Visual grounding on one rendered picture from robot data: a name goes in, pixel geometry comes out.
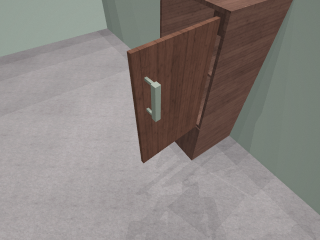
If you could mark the cupboard door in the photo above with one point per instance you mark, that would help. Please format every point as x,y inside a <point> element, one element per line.
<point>180,63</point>

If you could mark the handle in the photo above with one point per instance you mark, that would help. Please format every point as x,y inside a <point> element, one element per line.
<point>155,110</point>

